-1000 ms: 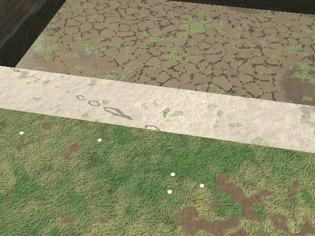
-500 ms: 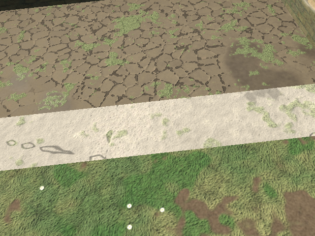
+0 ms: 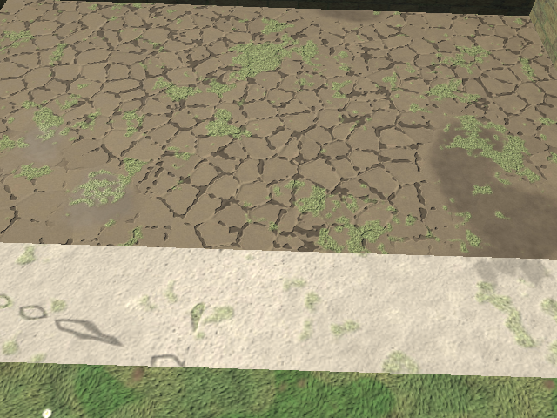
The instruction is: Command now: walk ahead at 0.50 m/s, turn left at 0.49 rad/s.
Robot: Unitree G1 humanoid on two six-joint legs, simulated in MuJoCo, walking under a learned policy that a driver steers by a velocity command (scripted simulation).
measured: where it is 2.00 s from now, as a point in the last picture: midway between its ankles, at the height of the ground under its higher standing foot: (238, 322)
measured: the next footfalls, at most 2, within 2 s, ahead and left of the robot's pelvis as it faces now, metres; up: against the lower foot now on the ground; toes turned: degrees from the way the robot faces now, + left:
right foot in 0.22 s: +0.31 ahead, -0.13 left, +0.00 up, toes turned +10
left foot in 0.72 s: +0.44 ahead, +0.13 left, +0.00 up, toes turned +25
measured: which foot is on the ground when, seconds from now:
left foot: down 0.00-0.22, up 0.24-0.70, down 0.72-1.00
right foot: up 0.00-0.20, down 0.22-0.72, up 0.74-1.00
